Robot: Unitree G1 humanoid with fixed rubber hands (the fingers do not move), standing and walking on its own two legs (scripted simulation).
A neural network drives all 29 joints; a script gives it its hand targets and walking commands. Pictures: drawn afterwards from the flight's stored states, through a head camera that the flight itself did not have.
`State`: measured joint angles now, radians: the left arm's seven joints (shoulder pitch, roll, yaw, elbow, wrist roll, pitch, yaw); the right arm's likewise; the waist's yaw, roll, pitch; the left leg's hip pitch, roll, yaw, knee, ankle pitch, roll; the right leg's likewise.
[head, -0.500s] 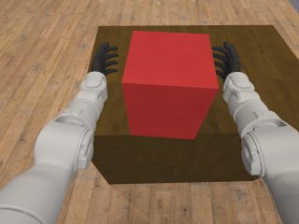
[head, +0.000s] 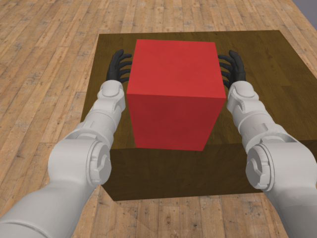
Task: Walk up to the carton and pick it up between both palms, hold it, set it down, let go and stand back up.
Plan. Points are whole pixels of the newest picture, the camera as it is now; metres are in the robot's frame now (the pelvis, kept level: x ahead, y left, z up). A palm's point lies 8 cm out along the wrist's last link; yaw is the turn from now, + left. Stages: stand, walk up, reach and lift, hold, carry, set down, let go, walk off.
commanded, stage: reach and lift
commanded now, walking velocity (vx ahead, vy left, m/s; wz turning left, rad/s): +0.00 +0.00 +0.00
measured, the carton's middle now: (172, 99) +0.48 +0.01 +0.04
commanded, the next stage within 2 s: none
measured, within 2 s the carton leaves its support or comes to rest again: leaves its support in 1.88 s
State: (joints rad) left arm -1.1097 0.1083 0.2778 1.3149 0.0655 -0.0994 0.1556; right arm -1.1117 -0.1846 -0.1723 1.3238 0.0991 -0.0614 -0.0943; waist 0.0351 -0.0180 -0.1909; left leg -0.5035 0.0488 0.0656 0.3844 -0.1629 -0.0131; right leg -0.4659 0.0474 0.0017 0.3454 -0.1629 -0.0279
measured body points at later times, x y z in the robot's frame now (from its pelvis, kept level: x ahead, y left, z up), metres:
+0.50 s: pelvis +0.02 +0.01 +0.01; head +0.06 +0.02 +0.45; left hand +0.46 +0.17 +0.12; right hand +0.47 -0.14 +0.12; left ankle +0.00 +0.12 -0.74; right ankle -0.02 -0.10 -0.74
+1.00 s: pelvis +0.02 +0.00 +0.01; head +0.06 +0.01 +0.45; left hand +0.45 +0.17 +0.12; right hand +0.46 -0.14 +0.12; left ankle +0.00 +0.12 -0.74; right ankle -0.02 -0.10 -0.74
